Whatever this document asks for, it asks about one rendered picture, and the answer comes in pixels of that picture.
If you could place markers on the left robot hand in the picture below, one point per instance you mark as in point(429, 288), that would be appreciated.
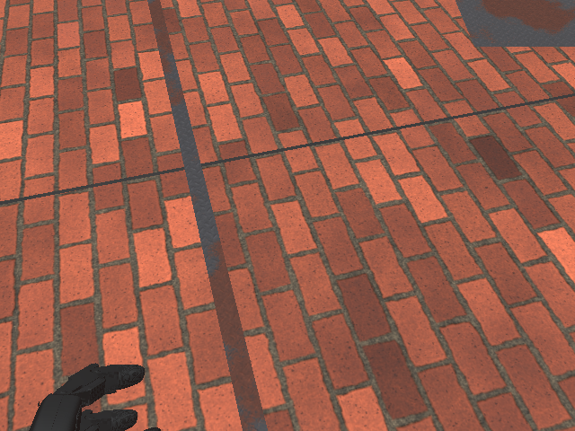
point(62, 410)

